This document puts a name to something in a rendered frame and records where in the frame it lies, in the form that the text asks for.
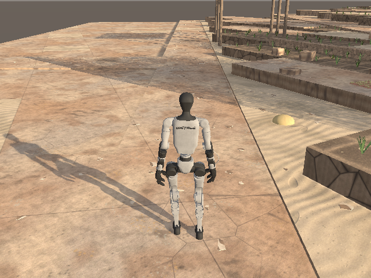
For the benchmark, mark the robot left upper arm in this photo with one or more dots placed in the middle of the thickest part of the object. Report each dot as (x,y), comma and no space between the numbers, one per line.
(168,122)

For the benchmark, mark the left robot hand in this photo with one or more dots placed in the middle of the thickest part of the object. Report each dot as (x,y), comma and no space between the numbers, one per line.
(159,178)

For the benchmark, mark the robot right forearm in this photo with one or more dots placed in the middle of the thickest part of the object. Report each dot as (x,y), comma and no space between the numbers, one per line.
(210,157)

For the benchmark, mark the left robot foot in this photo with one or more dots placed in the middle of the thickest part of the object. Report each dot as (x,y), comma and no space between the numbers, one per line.
(176,229)

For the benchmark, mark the robot right upper arm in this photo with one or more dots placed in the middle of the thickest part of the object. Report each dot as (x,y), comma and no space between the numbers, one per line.
(203,123)

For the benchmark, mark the robot left forearm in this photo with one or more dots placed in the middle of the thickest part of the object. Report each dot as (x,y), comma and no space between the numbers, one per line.
(161,158)

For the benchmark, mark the right robot hand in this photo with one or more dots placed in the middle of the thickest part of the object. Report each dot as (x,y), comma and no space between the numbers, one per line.
(212,174)

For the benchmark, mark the left robot thigh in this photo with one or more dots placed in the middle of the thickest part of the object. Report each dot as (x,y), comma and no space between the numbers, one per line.
(171,170)

